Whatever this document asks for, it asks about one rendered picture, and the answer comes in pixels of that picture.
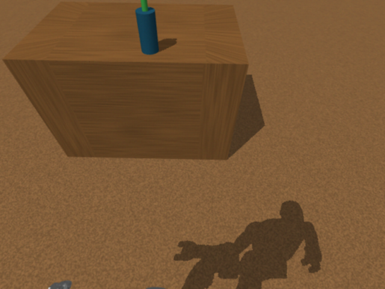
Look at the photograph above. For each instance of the bottle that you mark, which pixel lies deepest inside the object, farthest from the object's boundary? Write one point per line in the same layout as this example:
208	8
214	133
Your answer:
146	21

